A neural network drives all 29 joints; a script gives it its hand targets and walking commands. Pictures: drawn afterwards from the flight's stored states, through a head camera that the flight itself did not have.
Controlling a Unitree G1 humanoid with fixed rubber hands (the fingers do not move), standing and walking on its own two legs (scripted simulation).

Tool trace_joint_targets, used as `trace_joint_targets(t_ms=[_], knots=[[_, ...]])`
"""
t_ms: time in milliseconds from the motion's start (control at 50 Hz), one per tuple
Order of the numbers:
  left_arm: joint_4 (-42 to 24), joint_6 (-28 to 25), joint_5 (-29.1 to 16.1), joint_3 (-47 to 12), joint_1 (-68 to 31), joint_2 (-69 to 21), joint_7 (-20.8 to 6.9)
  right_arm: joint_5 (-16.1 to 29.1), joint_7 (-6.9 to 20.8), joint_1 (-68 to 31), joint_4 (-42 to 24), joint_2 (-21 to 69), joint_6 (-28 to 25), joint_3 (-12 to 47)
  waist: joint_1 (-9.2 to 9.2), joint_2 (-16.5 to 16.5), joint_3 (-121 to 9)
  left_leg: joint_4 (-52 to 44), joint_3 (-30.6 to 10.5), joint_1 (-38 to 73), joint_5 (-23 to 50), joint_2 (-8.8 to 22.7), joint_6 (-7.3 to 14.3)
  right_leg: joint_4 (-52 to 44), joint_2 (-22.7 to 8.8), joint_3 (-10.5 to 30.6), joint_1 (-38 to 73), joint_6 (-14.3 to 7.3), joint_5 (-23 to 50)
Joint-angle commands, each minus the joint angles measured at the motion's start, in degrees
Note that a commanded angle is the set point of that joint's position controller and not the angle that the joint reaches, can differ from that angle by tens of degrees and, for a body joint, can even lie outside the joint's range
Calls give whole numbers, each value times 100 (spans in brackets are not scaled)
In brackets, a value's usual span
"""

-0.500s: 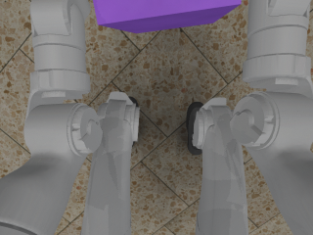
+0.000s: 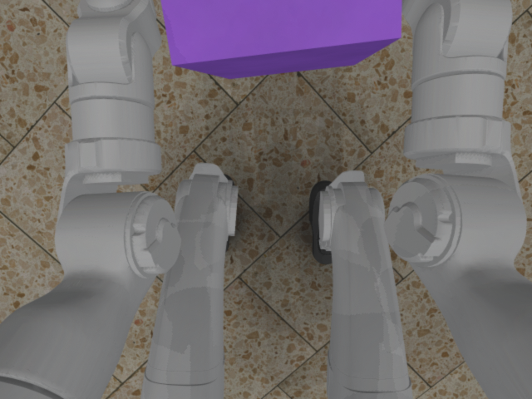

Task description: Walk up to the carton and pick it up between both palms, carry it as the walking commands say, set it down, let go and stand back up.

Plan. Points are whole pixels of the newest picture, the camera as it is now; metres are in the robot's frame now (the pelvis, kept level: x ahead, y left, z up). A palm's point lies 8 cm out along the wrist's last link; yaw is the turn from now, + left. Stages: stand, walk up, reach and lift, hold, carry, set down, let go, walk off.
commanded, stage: reach and lift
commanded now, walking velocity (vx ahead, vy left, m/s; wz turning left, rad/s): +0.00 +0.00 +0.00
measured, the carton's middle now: out of the picture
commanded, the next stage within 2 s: none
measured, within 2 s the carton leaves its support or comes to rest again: neither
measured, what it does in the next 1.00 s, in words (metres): rises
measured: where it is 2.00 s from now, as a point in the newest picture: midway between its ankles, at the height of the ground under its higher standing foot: (271, 233)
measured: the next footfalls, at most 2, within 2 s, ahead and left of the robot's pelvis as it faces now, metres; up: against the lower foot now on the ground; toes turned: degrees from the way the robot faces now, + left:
none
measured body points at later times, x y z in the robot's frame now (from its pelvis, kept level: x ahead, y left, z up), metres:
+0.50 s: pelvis +0.00 +0.00 +0.06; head +0.32 +0.01 +0.36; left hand +0.53 +0.17 -0.03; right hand +0.57 -0.12 -0.01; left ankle +0.15 +0.14 -0.48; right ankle +0.15 -0.12 -0.48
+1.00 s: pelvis +0.03 +0.00 +0.11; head +0.26 +0.01 +0.49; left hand +0.50 +0.16 +0.05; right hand +0.53 -0.12 +0.08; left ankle +0.15 +0.14 -0.48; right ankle +0.15 -0.12 -0.48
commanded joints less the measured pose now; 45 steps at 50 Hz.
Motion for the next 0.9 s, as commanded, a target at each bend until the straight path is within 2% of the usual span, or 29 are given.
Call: trace_joint_targets(t_ms=[0, 20, 80, 120, 160, 180, 200, 240, 320, 340, 360, 380, 400, 480, 500, 520, 540, 560, 580, 640, 680, 700, 720, 740, 780, 800, 820, 860, 880], knots=[[-1166, -662, -1055, -3066, -5528, -5350, -1706, 895, 1835, -2680, 918, 6413, 343, 3130, 302, 226, -12781, -959, 985, 3339, 866, -761, 142, -1179, 630, -873, 2979, -69, 798], [-1680, -789, -1298, -3130, -6028, -5216, -1737, 958, 1805, -2701, 639, 6722, 380, 3343, 225, -307, -13278, -992, 982, 3378, 884, -775, 205, -1248, 646, -877, 3600, 4, 915], [-712, -623, -1122, -2897, -5014, -5550, -1869, 840, 1794, -2380, 930, 6639, 383, 3228, 399, -199, -12810, -1253, 1016, 3074, 879, -764, 180, -1346, 576, -846, 3856, 10, 968], [-939, -659, -1122, -2973, -5376, -5555, -1863, 915, 1796, -2532, 949, 6553, 359, 3168, 338, 134, -12901, -1297, 969, 3250, 763, -741, 191, -1395, 597, -769, 3678, -53, 852], [-1841, -682, -1484, -3488, -5568, -5558, -1832, 1357, 1761, -2969, -322, 6638, 305, 3982, 439, 125, -14420, -1236, 956, 3929, 1486, -782, 178, -1431, 591, -667, 4493, -10, 1580], [-1753, -731, -1356, -3319, -5588, -5349, -1801, 1249, 1748, -2831, 189, 6735, 355, 3772, 537, -59, -13769, -1147, 950, 3490, 1368, -800, 230, -1389, 590, -699, 4136, 9, 1386], [-1587, -687, -1567, -3524, -5574, -5780, -1760, 1234, 1717, -2605, 319, 6707, 338, 3625, 195, 147, -13771, -1393, 832, 3895, 1145, -755, 160, -1469, 592, -790, 4240, -21, 1212], [-1525, -692, -1534, -3569, -5579, -5904, -1801, 982, 1745, -2488, 505, 6617, 332, 3392, 5, 192, -13215, -1549, 787, 3848, 725, -727, 115, -1669, 584, -785, 3902, -62, 745], [-951, -620, -1144, -3251, -4879, -5837, -1817, 810, 1875, -2064, 823, 6608, 326, 3245, 153, 333, -12741, -1710, 794, 3899, 726, -693, 101, -1804, 611, -825, 3720, -95, 827], [-1342, -651, -1305, -3458, -4986, -5990, -1772, 1120, 1850, -2688, -86, 6658, 261, 3637, 324, 228, -13400, -1727, 822, 4243, 987, -762, 137, -1846, 654, -780, 4141, -62, 982], [-1602, -678, -1359, -3470, -5158, -5847, -1765, 1017, 1866, -2334, 143, 6758, 370, 3744, 118, -188, -13753, -1701, 748, 4365, 1154, -754, 148, -1869, 677, -833, 4432, -57, 1181], [-1046, -655, -1046, -2954, -4960, -5427, -1789, 1054, 1875, -2478, 764, 6805, 397, 3544, 630, -25, -12514, -1855, 841, 3656, 552, -708, 237, -1935, 591, -771, 3820, 20, 536], [-1343, -635, -1289, -3489, -4765, -6093, -1780, 1228, 1852, -2611, 3, 6822, 279, 3832, 508, 176, -13394, -1888, 799, 4329, 1154, -739, 178, -2000, 612, -675, 4529, -52, 1190], [-1661, -740, -1165, -3534, -4918, -5682, -1773, 1105, 1915, -2060, 428, 6805, 301, 3728, 404, 127, -12944, -2024, 835, 4499, 1255, -745, 155, -2125, 646, -765, 4261, -17, 1241], [-1512, -650, -1523, -3964, -4821, -6348, -1810, 1100, 1890, -1941, 64, 6686, 243, 3867, -156, 286, -13839, -2164, 672, 5019, 1294, -734, 43, -2161, 616, -821, 4754, -67, 1392], [-1308, -636, -1286, -3636, -4742, -6013, -1821, 965, 1914, -1830, 690, 6609, 308, 3499, 80, 315, -12816, -2197, 750, 4450, 1005, -727, 83, -2255, 564, -807, 4202, -66, 1027], [-2013, -711, -1431, -3978, -4847, -6172, -1802, 1047, 1891, -1798, 88, 6779, 256, 3828, 51, 344, -13651, -2106, 781, 4861, 1431, -794, 38, -2310, 613, -700, 4890, -132, 1468], [-1394, -615, -1376, -3779, -4466, -6145, -1825, 922, 1876, -1949, -33, 6522, 277, 3708, -52, 163, -13268, -2216, 634, 4770, 1156, -713, 122, -2341, 638, -734, 4461, -98, 1162], [-1377, -688, -1165, -3418, -4524, -5916, -1837, 907, 1883, -1913, 177, 6828, 297, 3621, 288, -140, -12915, -2166, 729, 4329, 896, -788, 199, -2441, 609, -623, 4683, -94, 863], [-1684, -780, -1160, -3516, -4718, -5902, -1871, 1079, 1979, -1860, 450, 7056, 319, 3845, 465, 159, -12883, -2388, 782, 4524, 1028, -735, 188, -2517, 587, -580, 4755, -54, 1153], [-2064, -837, -1219, -3753, -4572, -5891, -1873, 1103, 1924, -1562, 153, 7059, 257, 4100, 334, 143, -13135, -2273, 775, 4855, 1725, -763, 168, -2480, 629, -621, 4974, -43, 1784], [-1873, -775, -1328, -3730, -4661, -5976, -1857, 1091, 1890, -1681, 69, 6929, 251, 3995, 398, 242, -13290, -2460, 728, 4851, 1450, -789, 199, -2583, 615, -578, 5163, -39, 1461], [-1438, -675, -1360, -3810, -4488, -6116, -1859, 1032, 1892, -1831, 259, 6809, 282, 3910, 129, 41, -12959, -2600, 564, 4848, 886, -668, 174, -2657, 597, -684, 4819, -27, 887], [-1170, -678, -1179, -3613, -4058, -5994, -1876, 1002, 1882, -1816, 149, 6843, 253, 3810, 370, 21, -12526, -2625, 707, 4703, 773, -729, 227, -2850, 609, -579, 4876, -28, 729], [-1525, -727, -1448, -3966, -4243, -6345, -1912, 1036, 1893, -1745, 45, 6925, 212, 3882, 10, 51, -12702, -2758, 612, 4755, 896, -717, 185, -2859, 591, -596, 5118, -68, 1071], [-1067, -696, -1212, -3649, -4112, -6218, -1936, 833, 1926, -1525, 549, 6879, 285, 3618, 200, 94, -12177, -2799, 681, 4591, 649, -712, 175, -2985, 597, -533, 4811, -115, 777], [-1119, -700, -1303, -3611, -4076, -6410, -1939, 584, 1967, -1184, 791, 6799, 299, 3341, -194, 171, -12020, -2948, 588, 4864, 506, -642, 130, -3052, 589, -664, 4665, -174, 566], [-1304, -669, -1044, -3652, -3642, -6401, -1942, 853, 2009, -1267, 334, 7162, 243, 3506, 249, 385, -12180, -3079, 614, 5296, 911, -720, 230, -3119, 619, -634, 4931, -90, 1003], [-1163, -736, -898, -3365, -3620, -6326, -1925, 506, 2047, -756, 1157, 7129, 274, 3038, 179, 335, -11172, -3086, 598, 4559, 738, -686, 195, -3111, 569, -586, 4538, -140, 842]])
